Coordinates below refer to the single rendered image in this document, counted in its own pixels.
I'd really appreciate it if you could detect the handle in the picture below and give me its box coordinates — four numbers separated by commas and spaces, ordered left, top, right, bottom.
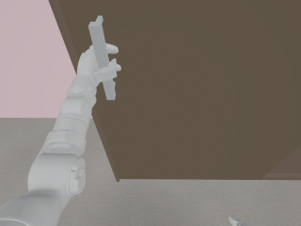
88, 15, 116, 100

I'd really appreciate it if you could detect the robot left upper arm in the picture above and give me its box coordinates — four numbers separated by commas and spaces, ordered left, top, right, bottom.
0, 153, 86, 226

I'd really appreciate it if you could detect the robot left forearm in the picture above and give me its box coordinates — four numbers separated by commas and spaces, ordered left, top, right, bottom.
27, 75, 97, 190

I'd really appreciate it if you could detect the robot left hand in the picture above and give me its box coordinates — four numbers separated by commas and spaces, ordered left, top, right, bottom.
76, 43, 121, 88

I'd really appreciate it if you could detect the robot right hand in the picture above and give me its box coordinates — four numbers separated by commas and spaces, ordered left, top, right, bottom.
229, 216, 248, 226

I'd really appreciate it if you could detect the wardrobe door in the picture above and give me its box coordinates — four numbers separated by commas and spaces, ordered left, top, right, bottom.
268, 144, 301, 173
57, 0, 301, 180

